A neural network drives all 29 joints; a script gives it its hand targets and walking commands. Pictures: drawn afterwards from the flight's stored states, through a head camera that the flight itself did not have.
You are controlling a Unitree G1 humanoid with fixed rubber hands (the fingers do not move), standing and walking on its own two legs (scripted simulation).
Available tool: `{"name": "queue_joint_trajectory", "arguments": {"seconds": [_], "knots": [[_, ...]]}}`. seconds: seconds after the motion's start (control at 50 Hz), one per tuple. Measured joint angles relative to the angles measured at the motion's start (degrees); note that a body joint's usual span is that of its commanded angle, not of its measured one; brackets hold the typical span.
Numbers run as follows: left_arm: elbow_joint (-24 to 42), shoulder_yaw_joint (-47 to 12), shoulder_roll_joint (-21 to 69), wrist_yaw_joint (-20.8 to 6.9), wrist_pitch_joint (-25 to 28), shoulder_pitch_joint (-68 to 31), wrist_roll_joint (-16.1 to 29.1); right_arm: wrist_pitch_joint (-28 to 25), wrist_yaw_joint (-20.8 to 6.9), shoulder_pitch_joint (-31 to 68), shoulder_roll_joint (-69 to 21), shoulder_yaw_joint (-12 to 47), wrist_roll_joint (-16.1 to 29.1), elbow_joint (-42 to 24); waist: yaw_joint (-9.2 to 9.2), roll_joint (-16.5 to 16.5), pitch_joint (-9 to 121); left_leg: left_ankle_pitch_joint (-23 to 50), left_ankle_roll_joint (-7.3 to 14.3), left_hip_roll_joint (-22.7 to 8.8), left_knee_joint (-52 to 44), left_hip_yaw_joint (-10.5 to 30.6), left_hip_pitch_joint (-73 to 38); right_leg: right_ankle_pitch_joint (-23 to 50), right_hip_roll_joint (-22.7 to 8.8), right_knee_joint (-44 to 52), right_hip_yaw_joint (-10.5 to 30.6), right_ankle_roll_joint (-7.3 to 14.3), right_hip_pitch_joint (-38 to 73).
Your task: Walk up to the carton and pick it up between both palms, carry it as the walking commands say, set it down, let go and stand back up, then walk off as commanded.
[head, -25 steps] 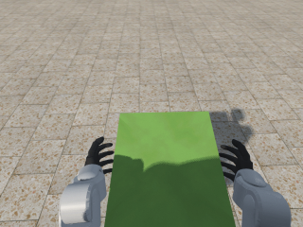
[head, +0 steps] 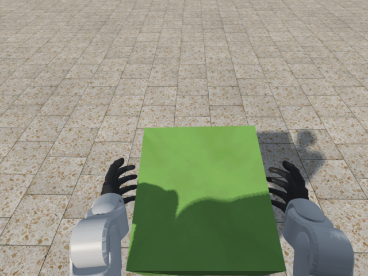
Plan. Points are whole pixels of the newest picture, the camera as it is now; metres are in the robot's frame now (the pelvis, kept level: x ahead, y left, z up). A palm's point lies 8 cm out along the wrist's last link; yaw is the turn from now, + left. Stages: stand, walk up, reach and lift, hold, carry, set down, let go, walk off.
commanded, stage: carry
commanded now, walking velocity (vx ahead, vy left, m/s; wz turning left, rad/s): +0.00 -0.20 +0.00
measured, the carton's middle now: (200, 199) +0.30 +0.01 +0.02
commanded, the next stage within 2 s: none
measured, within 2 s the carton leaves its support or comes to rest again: neither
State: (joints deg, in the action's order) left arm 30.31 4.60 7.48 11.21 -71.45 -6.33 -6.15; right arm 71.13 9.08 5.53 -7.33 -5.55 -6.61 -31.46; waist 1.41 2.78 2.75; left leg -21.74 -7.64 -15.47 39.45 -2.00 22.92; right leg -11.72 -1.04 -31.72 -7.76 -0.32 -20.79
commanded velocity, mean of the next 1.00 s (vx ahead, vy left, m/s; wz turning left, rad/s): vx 0.00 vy -0.08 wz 0.00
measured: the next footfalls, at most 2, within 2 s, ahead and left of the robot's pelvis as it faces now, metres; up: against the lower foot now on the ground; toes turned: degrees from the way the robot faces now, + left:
left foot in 0.20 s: +0.02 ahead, +0.07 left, +0.00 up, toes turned +11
right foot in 0.48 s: +0.01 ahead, -0.28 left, +0.00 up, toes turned -7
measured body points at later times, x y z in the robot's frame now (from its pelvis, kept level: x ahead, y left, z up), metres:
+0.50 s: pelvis -0.05 -0.13 +0.00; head -0.04 -0.12 +0.45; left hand +0.21 +0.04 +0.10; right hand +0.22 -0.29 +0.11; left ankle -0.02 +0.06 -0.72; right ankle -0.03 -0.27 -0.73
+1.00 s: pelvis -0.08 -0.20 +0.02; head -0.12 -0.19 +0.46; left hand +0.17 -0.02 +0.11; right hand +0.18 -0.36 +0.12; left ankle -0.08 -0.07 -0.72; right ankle -0.03 -0.27 -0.72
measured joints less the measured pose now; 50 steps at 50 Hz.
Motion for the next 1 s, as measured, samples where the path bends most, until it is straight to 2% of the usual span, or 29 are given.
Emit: {"name": "queue_joint_trajectory", "arguments": {"seconds": [0.04,0.06,0.1,0.14,0.18,0.2,0.22,0.26,0.32,0.36,0.44,0.48,0.5,0.52,0.56,0.6,0.64,0.68,0.72,0.78,0.84,0.92,1.0], "knots": [[-1.8,-0.7,0.0,0.0,0.1,0.0,-0.2,0.6,0.0,-0.4,0.0,-0.8,0.1,0.6,-1.07,-0.7,0.0,-9.7,0.9,3.2,9.4,0.4,3.5,-2.2,-0.8,-2.3,-0.2,0.9,-1.5],[-2.2,-0.9,0.0,-0.1,0.0,0.3,-0.3,0.8,0.2,-0.7,0.0,-0.9,0.2,0.8,-1.59,-1.1,-0.2,-11.6,1.4,4.8,13.6,-0.1,4.7,-2.8,-1.1,-2.4,-0.2,1.3,-1.7],[-2.3,-0.8,-0.1,-0.4,0.0,0.9,-0.6,0.9,0.6,-1.2,0.0,-0.5,0.6,0.9,-2.49,-1.8,-0.7,-10.6,2.4,7.0,17.2,-2.4,5.6,-2.6,-1.3,-1.9,-0.3,1.9,-1.8],[-1.7,-0.8,-0.1,-0.7,0.1,1.5,-0.8,0.8,1.0,-1.5,0.0,-0.1,0.9,0.6,-3.12,-2.1,-1.0,-8.1,3.3,8.6,14.3,-4.6,4.5,-2.0,-0.9,-1.6,-0.8,2.4,-2.1],[-0.7,-0.9,-0.1,-0.7,0.5,2.0,-0.8,0.5,1.0,-1.4,0.0,0.1,1.1,0.1,-3.44,-2.3,-0.8,-3.2,4.3,9.8,5.3,-6.1,1.3,-1.9,-0.2,-2.3,-1.4,3.0,-2.8],[-0.1,-0.9,-0.1,-0.6,0.6,2.2,-0.8,0.4,0.9,-1.2,0.0,0.2,1.1,0.0,-3.55,-2.2,-0.6,0.4,5.0,10.0,-0.6,-6.6,-0.9,-2.2,0.4,-3.1,-1.8,3.2,-3.4],[0.1,-0.5,-0.2,-0.6,0.8,2.3,-0.8,-0.2,0.8,-1.2,0.0,0.6,1.1,0.5,-3.57,-3.3,-0.4,2.4,6.5,10.2,-1.7,-6.7,-1.0,-2.8,0.2,-4.6,-1.5,3.1,-4.2],[0.1,0.0,-0.2,-0.6,0.7,2.9,-0.9,-1.0,0.6,-1.3,0.0,1.3,0.9,2.0,-2.82,-4.1,-0.2,3.5,7.9,9.3,-1.8,-6.8,-0.9,-10.4,1.4,-12.4,1.3,1.9,-6.7],[-0.1,-0.1,-0.2,-0.2,-0.1,3.3,-0.9,-0.8,0.1,-1.8,0.0,1.3,0.6,2.9,-1.62,-4.1,-0.2,5.5,6.8,7.4,-4.9,-6.1,-2.2,-13.4,1.4,-22.7,3.9,0.7,-9.2],[0.1,-0.4,-0.2,0.1,-0.2,3.2,-0.7,-0.7,-0.1,-1.9,0.0,1.1,0.4,2.4,-0.99,-3.5,-0.2,7.1,5.5,5.9,-6.7,-5.5,-2.6,-12.8,0.2,-22.1,4.2,0.0,-8.6],[1.5,-0.1,-0.2,0.3,-0.2,2.1,-0.1,-0.7,-0.2,-1.1,0.0,1.1,0.2,0.7,-0.31,-1.7,-0.1,8.9,2.9,2.9,-7.6,-4.1,-1.8,-11.9,-1.1,-11.3,3.6,-0.9,-3.8],[1.6,0.3,-0.1,0.2,-0.4,1.1,0.0,-0.4,-0.2,-0.7,-0.1,1.1,-0.1,0.1,0.02,-1.7,0.4,8.5,1.3,1.9,-5.8,-3.6,-0.7,-7.9,-1.7,-1.1,2.6,-0.9,0.9],[1.1,0.3,-0.1,0.1,-0.3,0.7,0.0,-0.4,-0.3,-0.2,0.0,0.8,-0.2,0.3,0.31,-1.5,0.6,7.2,1.0,1.4,-3.8,-3.3,0.1,-1.2,-1.6,1.3,2.1,-1.1,1.3],[-0.1,0.0,0.0,0.2,0.3,0.6,-0.1,-0.4,-0.4,0.0,0.0,0.3,-0.3,0.8,0.21,-0.8,0.6,2.2,0.8,1.5,-1.1,-2.1,1.3,0.1,-1.2,-0.2,1.8,-0.9,0.3],[-2.4,-0.6,-0.1,0.1,0.4,0.8,-0.2,0.4,-0.2,-0.5,0.0,-0.5,-0.3,1.7,-0.82,-0.7,0.8,-6.8,1.0,4.6,6.4,-0.4,3.7,-2.0,-1.6,-2.0,1.7,0.0,-0.5],[-3.4,-0.5,-0.1,-0.3,0.2,1.4,-0.5,1.1,0.4,-1.1,0.0,-0.2,0.0,2.3,-1.98,-0.8,0.6,-8.3,1.5,7.5,13.1,-0.8,5.1,-2.6,-2.0,-1.1,1.8,0.8,-0.2],[-3.6,-0.1,-0.1,-0.9,0.4,1.8,-0.6,1.3,1.1,-1.3,0.0,0.4,0.3,2.2,-2.94,-0.9,0.1,-7.2,2.0,9.3,15.5,-2.2,4.8,-1.8,-1.8,0.1,1.7,1.4,0.1],[-3.2,0.1,-0.1,-1.3,0.9,2.1,-0.7,1.2,1.6,-1.3,0.0,0.8,0.5,1.8,-3.48,-1.0,0.1,-6.5,2.8,10.8,12.7,-3.2,3.2,-1.0,-1.5,0.8,1.3,2.0,0.0],[-2.6,0.2,-0.1,-1.4,1.3,2.3,-0.7,0.9,1.7,-1.0,0.0,0.9,0.6,1.5,-3.6,-1.2,0.5,-4.9,3.7,12.2,6.0,-3.7,0.3,-0.5,-1.0,1.1,1.0,2.5,-0.4],[-2.1,0.4,-0.2,-1.4,1.7,2.4,-0.7,0.6,1.4,-0.4,0.0,1.0,0.4,1.8,-3.47,-1.4,1.5,4.6,5.3,13.1,-8.6,-4.3,-5.7,-0.5,0.0,0.7,0.1,2.9,-1.0],[-2.5,0.6,-0.2,-1.1,0.9,3.1,-0.9,0.5,0.9,-0.7,0.0,1.4,0.1,3.7,-2.45,-3.5,2.6,7.1,7.6,13.4,-10.3,-4.3,-6.7,0.6,0.0,2.8,0.0,3.2,0.5],[-2.8,0.4,-0.2,-0.5,-0.4,3.4,-1.0,1.1,0.2,-0.7,0.0,1.2,-0.3,5.1,-1.18,-3.9,4.4,7.3,7.2,12.7,-11.3,-3.9,-7.2,1.9,0.8,5.2,-0.5,3.7,1.6],[-4.1,0.3,-0.2,-0.3,-0.7,2.8,-0.9,1.2,-0.1,-0.6,0.0,0.7,-0.7,5.8,-0.7,-3.1,5.6,7.6,6.7,12.3,-11.3,-3.5,-7.0,2.6,1.3,6.2,-0.8,4.0,2.0]]}}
